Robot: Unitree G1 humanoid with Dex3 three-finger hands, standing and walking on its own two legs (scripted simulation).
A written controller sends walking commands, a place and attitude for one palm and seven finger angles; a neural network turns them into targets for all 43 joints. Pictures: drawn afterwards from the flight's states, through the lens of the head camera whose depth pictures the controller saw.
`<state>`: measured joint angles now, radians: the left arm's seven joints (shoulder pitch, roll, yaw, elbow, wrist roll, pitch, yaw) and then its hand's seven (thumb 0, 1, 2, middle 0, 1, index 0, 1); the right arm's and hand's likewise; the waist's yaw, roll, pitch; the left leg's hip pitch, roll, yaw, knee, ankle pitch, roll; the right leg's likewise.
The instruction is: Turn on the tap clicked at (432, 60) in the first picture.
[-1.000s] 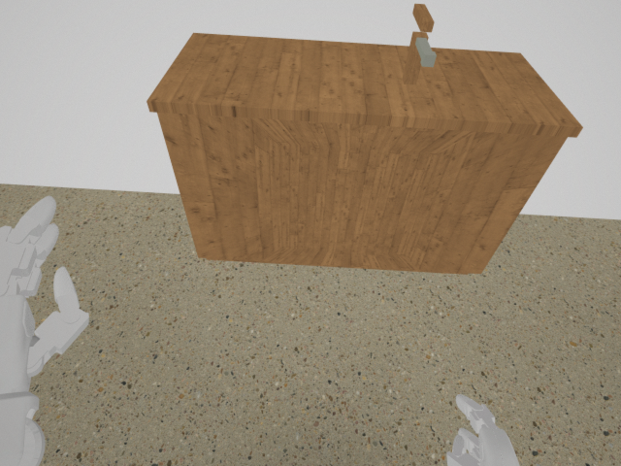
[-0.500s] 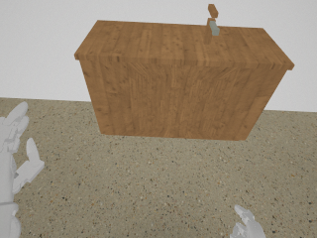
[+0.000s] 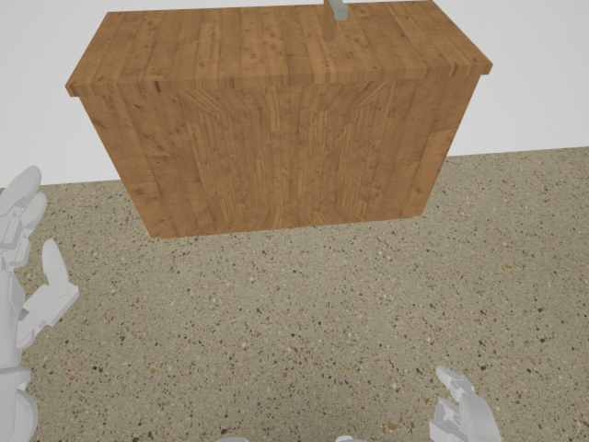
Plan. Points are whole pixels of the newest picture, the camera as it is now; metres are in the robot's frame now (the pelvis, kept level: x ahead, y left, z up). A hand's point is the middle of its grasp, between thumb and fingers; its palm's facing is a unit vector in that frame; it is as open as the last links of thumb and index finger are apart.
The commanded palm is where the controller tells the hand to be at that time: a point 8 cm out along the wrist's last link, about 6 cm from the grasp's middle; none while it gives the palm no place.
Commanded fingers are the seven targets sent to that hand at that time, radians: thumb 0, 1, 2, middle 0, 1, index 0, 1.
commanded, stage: walk to a spot facing it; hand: left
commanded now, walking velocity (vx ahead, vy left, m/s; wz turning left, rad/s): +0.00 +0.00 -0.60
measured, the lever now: (341, 12) +1.04 -0.03 +0.12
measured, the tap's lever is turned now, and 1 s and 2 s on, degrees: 0 0 0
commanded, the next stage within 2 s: turn to face it in 1.44 s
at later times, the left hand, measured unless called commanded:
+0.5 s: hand (213, 269) +0.25 +0.11 +0.17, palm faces +0.05 -0.89 -0.45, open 7.4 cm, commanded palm +0.21 +0.17 +0.20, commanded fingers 0.00 0.90 0.90 -0.20 -0.30 -0.20 -0.30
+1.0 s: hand (300, 185) +0.35 +0.03 +0.20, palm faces -0.06 -0.91 -0.42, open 7.4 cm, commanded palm +0.32 +0.09 +0.20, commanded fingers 0.00 0.90 0.90 -0.20 -0.30 -0.20 -0.30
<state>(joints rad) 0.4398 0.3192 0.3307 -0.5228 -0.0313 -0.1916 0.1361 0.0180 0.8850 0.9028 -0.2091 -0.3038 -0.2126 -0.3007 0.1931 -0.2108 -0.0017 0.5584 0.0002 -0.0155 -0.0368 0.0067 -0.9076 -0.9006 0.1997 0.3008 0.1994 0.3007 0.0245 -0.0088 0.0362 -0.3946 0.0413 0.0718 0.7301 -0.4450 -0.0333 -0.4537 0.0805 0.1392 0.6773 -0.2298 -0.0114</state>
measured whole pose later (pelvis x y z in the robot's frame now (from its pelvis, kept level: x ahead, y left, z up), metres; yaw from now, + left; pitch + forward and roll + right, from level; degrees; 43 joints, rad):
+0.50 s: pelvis -0.03 -0.04 +0.01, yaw -19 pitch +0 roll +0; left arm 0.50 0.36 0.34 -0.49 -0.03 -0.22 0.12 0.02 0.88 0.90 -0.21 -0.30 -0.22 -0.30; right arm 0.19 -0.22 0.00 0.59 0.00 0.00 -0.02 0.01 -0.91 -0.90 0.20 0.30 0.20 0.30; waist -0.02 0.02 0.05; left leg -0.56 0.11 0.05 1.23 -0.41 -0.07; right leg -0.34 0.05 -0.03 0.61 -0.27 -0.07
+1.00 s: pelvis +0.04 -0.07 +0.02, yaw -31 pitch -1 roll -2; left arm 0.44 0.35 0.34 -0.46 0.02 -0.22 0.14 0.02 0.89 0.90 -0.21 -0.30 -0.21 -0.30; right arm 0.27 -0.11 0.05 0.61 -0.02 -0.08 -0.05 0.01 -0.91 -0.90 0.20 0.30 0.20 0.30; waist 0.01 0.03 -0.01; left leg -0.11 0.17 0.21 0.48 -0.34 -0.05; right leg -0.50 -0.07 -0.12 0.85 -0.34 0.01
